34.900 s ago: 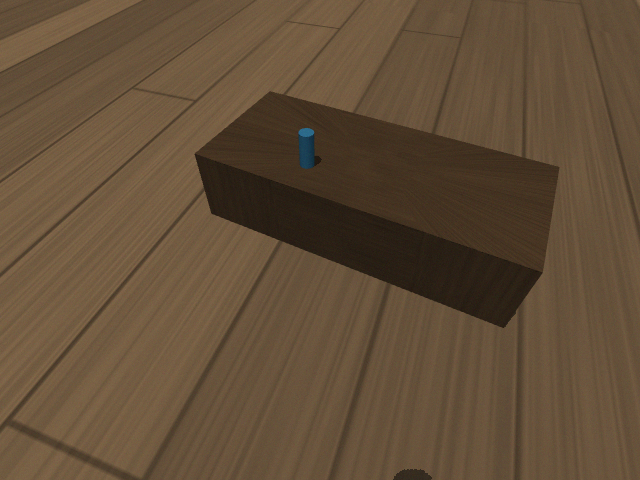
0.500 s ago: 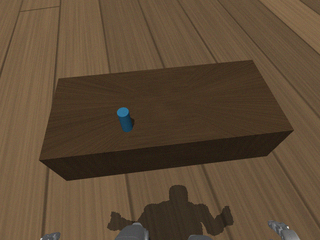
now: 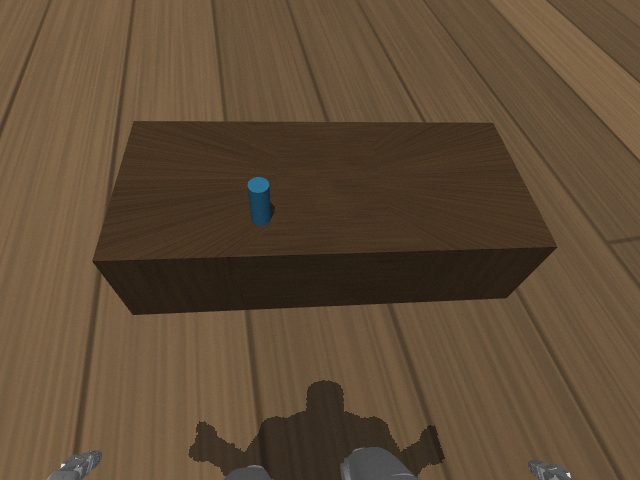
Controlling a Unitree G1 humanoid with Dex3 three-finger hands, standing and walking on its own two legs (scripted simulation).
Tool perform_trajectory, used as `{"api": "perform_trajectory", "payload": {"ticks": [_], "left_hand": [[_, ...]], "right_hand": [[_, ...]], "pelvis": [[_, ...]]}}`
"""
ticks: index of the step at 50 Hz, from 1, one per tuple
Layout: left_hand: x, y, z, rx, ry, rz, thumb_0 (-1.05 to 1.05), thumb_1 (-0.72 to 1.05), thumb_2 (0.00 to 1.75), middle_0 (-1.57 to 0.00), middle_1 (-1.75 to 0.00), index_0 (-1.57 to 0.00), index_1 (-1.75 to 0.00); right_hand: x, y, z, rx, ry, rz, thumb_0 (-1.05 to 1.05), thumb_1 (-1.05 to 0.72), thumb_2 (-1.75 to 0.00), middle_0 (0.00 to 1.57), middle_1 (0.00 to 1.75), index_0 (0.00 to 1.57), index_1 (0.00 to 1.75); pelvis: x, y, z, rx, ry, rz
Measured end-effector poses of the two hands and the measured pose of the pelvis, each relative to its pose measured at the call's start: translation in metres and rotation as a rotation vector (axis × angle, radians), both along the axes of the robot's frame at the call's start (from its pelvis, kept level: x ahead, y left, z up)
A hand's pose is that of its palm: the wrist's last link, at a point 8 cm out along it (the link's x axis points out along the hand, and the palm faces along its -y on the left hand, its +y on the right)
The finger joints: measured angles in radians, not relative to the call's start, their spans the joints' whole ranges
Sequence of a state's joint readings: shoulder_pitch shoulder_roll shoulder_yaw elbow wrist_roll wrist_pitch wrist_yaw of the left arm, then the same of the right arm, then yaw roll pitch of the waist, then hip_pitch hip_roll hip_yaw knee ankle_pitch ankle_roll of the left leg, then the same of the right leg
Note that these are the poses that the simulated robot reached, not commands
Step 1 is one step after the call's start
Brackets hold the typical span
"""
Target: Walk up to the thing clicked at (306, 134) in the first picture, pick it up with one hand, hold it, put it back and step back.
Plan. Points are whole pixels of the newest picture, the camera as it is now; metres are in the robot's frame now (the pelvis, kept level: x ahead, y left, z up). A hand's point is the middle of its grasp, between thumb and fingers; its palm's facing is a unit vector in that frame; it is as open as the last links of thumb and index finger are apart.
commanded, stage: step back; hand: left
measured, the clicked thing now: (259, 202) +0.81 +0.16 -0.37
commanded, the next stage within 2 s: stand in 1.98 s
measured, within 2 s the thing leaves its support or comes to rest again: neither
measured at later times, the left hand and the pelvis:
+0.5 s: hand out of the picture -0.05 +0.25 -0.15, palm faces +0.02 -0.91 -0.40, open 7.3 cm; pelvis -0.17 -0.03 -0.02, yaw +2 degrees
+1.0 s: hand out of the picture -0.28 +0.20 -0.14, palm faces +0.01 -0.91 -0.42, open 7.3 cm; pelvis -0.32 -0.07 -0.01, yaw +0 degrees
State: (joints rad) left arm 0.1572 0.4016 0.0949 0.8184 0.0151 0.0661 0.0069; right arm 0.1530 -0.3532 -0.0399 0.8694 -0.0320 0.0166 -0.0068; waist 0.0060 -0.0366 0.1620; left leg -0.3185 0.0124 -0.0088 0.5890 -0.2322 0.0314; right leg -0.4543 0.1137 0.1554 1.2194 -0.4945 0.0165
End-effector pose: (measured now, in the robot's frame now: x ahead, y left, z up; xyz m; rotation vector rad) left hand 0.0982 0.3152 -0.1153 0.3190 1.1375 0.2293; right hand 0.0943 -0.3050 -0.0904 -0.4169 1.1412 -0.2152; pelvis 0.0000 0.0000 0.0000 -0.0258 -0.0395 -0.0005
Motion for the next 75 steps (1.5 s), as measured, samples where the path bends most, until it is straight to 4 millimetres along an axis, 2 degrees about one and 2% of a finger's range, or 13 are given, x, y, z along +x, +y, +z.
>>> {"api": "perform_trajectory", "payload": {"ticks": [9, 15, 20, 25, 31, 36, 40, 45, 49, 55, 61, 67, 75], "left_hand": [[-0.087, -0.02, -0.009, 0.03, 0.104, -0.044, 0.0, 0.91, 0.9, -0.2, -0.3, -0.21, -0.3], [-0.145, -0.04, 0.007, 0.031, 0.115, -0.016, 0.0, 0.9, 0.9, -0.21, -0.3, -0.21, -0.3], [-0.156, -0.038, 0.013, 0.055, 0.056, -0.019, 0.0, 0.9, 0.9, -0.21, -0.3, -0.21, -0.3], [-0.157, -0.028, 0.001, 0.046, -0.053, -0.02, 0.0, 0.9, 0.9, -0.21, -0.3, -0.21, -0.3], [-0.186, -0.038, 0.003, 0.012, -0.054, -0.013, 0.0, 0.91, 0.9, -0.21, -0.3, -0.21, -0.3], [-0.232, -0.05, 0.001, 0.008, -0.016, -0.035, 0.0, 0.91, 0.9, -0.21, -0.3, -0.21, -0.3], [-0.279, -0.062, -0.005, 0.032, 0.029, -0.049, 0.0, 0.91, 0.9, -0.21, -0.3, -0.21, -0.3], [-0.346, -0.075, 0.003, 0.038, 0.089, -0.007, 0.0, 0.9, 0.9, -0.21, -0.3, -0.21, -0.3], [-0.377, -0.073, 0.011, 0.053, 0.093, 0.027, 0.0, 0.9, 0.9, -0.21, -0.3, -0.21, -0.3], [-0.4, -0.052, 0.008, 0.063, 0.051, 0.072, 0.0, 0.9, 0.9, -0.21, -0.3, -0.21, -0.3], [-0.407, -0.047, 0.004, 0.032, 0.089, 0.075, 0.0, 0.9, 0.9, -0.21, -0.3, -0.21, -0.3], [-0.392, -0.061, 0.005, 0.023, 0.064, 0.047, 0.0, 0.91, 0.9, -0.2, -0.3, -0.21, -0.3], [-0.379, -0.074, 0.008, 0.002, 0.01, 0.069, 0.0, 0.9, 0.9, -0.21, -0.3, -0.21, -0.3]], "right_hand": [[-0.046, -0.034, -0.013, 0.005, -0.086, -0.01, 0.0, -0.9, -0.89, 0.21, 0.3, 0.21, 0.3], [-0.098, -0.049, -0.021, 0.028, -0.041, -0.052, 0.01, -0.9, -0.89, 0.2, 0.3, 0.21, 0.3], [-0.146, -0.046, -0.024, 0.031, 0.019, -0.037, 0.01, -0.9, -0.89, 0.2, 0.3, 0.21, 0.3], [-0.189, -0.035, -0.033, 0.016, 0.079, -0.006, 0.01, -0.9, -0.89, 0.2, 0.3, 0.21, 0.3], [-0.224, -0.03, -0.018, 0.025, 0.054, 0.01, 0.01, -0.9, -0.89, 0.21, 0.3, 0.21, 0.3], [-0.237, -0.047, -0.01, 0.009, -0.026, 0.018, 0.01, -0.9, -0.89, 0.21, 0.3, 0.21, 0.3], [-0.252, -0.07, -0.017, 0.012, -0.085, 0.016, 0.01, -0.9, -0.89, 0.21, 0.3, 0.21, 0.3], [-0.289, -0.086, -0.021, 0.021, -0.061, -0.02, 0.0, -0.9, -0.89, 0.2, 0.3, 0.21, 0.3], [-0.325, -0.088, -0.026, 0.031, 0.008, -0.012, 0.0, -0.9, -0.89, 0.2, 0.3, 0.21, 0.3], [-0.364, -0.075, -0.035, 0.037, 0.12, 0.014, 0.01, -0.9, -0.89, 0.2, 0.3, 0.21, 0.3], [-0.376, -0.055, -0.026, 0.072, 0.084, 0.002, 0.01, -0.9, -0.89, 0.2, 0.3, 0.21, 0.3], [-0.365, -0.061, -0.027, 0.089, 0.053, -0.011, 0.01, -0.9, -0.89, 0.21, 0.3, 0.21, 0.3], [-0.327, -0.064, -0.024, 0.069, 0.043, 0.028, 0.01, -0.9, -0.89, 0.2, 0.3, 0.21, 0.3]], "pelvis": [[-0.067, -0.023, -0.015, 0.011, 0.006, -0.067], [-0.104, -0.032, -0.007, 0.046, -0.003, -0.049], [-0.133, -0.033, -0.006, 0.053, 0.009, -0.01], [-0.17, -0.029, -0.018, 0.062, -0.007, 0.034], [-0.211, -0.035, -0.007, 0.018, -0.007, 0.025], [-0.246, -0.046, -0.007, 0.006, 0.005, -0.01], [-0.278, -0.061, -0.017, 0.011, 0.01, -0.044], [-0.305, -0.07, -0.011, 0.034, -0.001, -0.034], [-0.32, -0.071, -0.007, 0.045, 0.003, -0.005], [-0.335, -0.063, -0.012, 0.038, 0.004, 0.06], [-0.34, -0.059, -0.004, 0.047, -0.004, 0.05], [-0.334, -0.068, -0.003, 0.027, -0.006, 0.035], [-0.32, -0.066, -0.001, 0.018, -0.003, 0.063]]}}
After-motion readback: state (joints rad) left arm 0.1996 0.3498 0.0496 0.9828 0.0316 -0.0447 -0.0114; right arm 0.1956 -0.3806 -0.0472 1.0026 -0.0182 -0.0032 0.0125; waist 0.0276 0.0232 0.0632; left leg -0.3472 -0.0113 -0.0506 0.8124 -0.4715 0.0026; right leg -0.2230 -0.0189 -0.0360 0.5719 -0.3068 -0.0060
